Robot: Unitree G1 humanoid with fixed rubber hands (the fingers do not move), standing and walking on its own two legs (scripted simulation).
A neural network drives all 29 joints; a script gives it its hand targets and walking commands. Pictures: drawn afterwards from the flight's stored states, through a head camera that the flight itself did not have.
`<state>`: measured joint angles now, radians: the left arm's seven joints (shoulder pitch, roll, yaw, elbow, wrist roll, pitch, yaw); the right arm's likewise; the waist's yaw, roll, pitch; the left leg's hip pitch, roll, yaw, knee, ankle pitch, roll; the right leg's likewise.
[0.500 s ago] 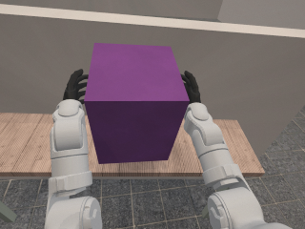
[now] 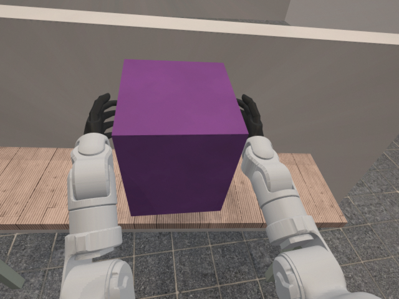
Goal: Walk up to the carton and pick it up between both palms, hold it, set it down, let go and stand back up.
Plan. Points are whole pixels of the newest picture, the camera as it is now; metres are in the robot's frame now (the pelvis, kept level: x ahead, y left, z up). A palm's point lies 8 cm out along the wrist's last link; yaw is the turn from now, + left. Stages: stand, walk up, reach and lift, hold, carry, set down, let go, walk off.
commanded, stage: hold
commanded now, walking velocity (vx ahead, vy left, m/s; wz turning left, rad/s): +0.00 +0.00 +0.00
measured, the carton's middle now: (176, 141) +0.39 +0.01 +0.13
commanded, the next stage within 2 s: none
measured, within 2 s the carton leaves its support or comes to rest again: neither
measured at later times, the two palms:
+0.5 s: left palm (97, 134) +0.36 +0.16 +0.18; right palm (250, 133) +0.36 -0.14 +0.18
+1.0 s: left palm (97, 132) +0.36 +0.15 +0.19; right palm (251, 131) +0.36 -0.14 +0.18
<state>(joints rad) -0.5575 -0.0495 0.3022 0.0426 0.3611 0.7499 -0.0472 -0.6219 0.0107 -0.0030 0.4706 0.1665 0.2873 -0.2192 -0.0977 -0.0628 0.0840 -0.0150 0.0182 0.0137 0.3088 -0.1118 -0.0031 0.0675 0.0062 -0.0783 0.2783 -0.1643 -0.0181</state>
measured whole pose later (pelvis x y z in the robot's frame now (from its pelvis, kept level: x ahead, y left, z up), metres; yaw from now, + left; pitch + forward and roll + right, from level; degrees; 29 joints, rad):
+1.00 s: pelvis +0.00 +0.00 +0.00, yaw +0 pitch -10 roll +0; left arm -0.61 -0.04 0.32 0.10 0.38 0.74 -0.04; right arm -0.67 0.02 -0.04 0.54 0.13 0.26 -0.20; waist -0.10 -0.07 0.08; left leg -0.02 0.02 0.02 0.30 -0.10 0.00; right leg 0.06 0.01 -0.08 0.28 -0.16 -0.02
